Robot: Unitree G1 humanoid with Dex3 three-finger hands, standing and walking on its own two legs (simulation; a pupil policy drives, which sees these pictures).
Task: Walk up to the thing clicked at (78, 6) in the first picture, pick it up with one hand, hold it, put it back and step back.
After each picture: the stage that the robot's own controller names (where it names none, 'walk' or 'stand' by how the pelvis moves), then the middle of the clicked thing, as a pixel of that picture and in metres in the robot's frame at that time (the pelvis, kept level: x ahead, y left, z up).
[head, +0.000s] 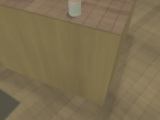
stand; (74, 3) +0.82 +0.06 +0.06
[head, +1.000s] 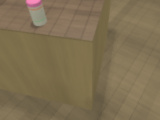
walk; (37, 11) +0.70 +0.24 +0.08
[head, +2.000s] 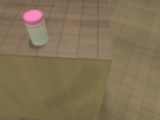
rise first; (36, 28) +0.53 +0.18 +0.10
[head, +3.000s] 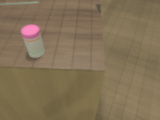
stand; (33, 41) +0.51 +0.20 +0.07
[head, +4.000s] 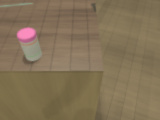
stand; (30, 44) +0.50 +0.21 +0.06
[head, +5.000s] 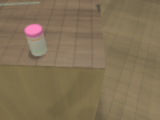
stand; (36, 40) +0.53 +0.20 +0.06
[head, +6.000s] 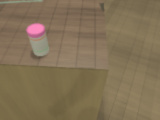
stand; (38, 40) +0.52 +0.19 +0.06
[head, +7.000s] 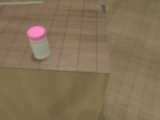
rise first; (39, 43) +0.51 +0.18 +0.06
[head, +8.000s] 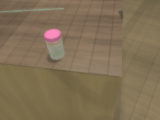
rise first; (55, 44) +0.52 +0.17 +0.06
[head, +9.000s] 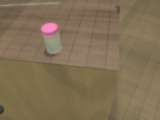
go down; (52, 39) +0.54 +0.16 +0.07
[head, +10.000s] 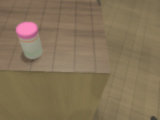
go down; (30, 41) +0.49 +0.16 +0.08
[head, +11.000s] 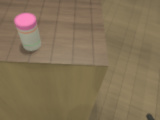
close in; (29, 32) +0.51 +0.16 +0.08
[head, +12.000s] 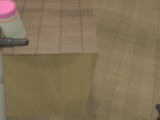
close; (10, 22) +0.53 +0.19 +0.11
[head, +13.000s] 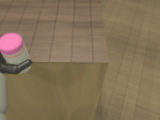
lift; (16, 54) +0.40 +0.20 +0.11
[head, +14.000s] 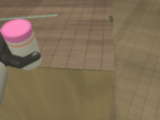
lift; (23, 46) +0.31 +0.16 +0.26
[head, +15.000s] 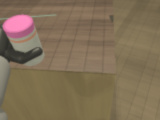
hold; (26, 41) +0.33 +0.16 +0.26
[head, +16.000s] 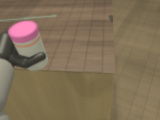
hold; (30, 47) +0.33 +0.15 +0.25
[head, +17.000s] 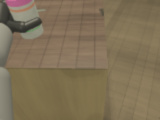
crouch; (25, 15) +0.42 +0.15 +0.28
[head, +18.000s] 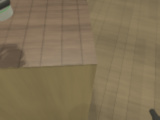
lower; out of the picture +0.51 +0.19 +0.24
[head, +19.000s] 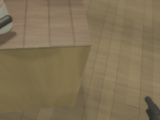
lower; out of the picture +0.53 +0.18 +0.13
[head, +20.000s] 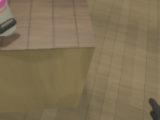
lower; out of the picture +0.52 +0.18 +0.12
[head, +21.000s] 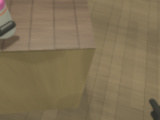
lower; out of the picture +0.52 +0.19 +0.12
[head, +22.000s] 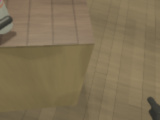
lower; out of the picture +0.53 +0.19 +0.13
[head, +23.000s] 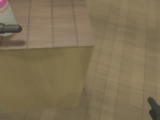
open; out of the picture +0.53 +0.17 +0.12
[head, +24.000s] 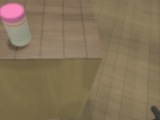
sink last; (16, 26) +0.50 +0.17 +0.11
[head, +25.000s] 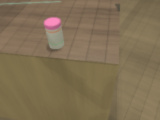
sink last; (54, 33) +0.55 +0.16 +0.10
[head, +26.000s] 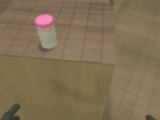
stand; (46, 32) +0.54 +0.16 +0.10
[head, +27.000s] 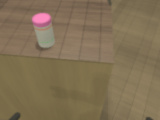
stand; (44, 31) +0.54 +0.16 +0.11
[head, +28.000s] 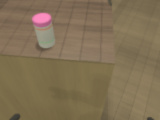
stand; (44, 31) +0.53 +0.16 +0.12
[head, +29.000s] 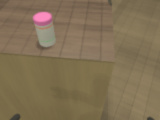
stand; (45, 30) +0.54 +0.16 +0.12
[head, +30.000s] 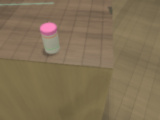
stand; (50, 38) +0.55 +0.16 +0.06
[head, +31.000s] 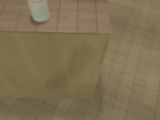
walk; (38, 3) +0.60 +0.17 +0.09
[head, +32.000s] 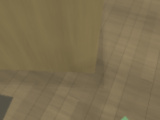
walk; out of the picture +0.88 +0.17 +0.08
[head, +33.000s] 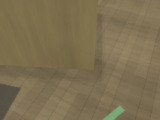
stand; out of the picture +1.11 +0.20 +0.08
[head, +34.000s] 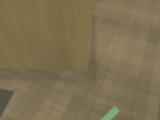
stand; out of the picture +1.09 +0.19 +0.06
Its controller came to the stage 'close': yes
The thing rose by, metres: 0.22
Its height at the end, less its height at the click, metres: +0.00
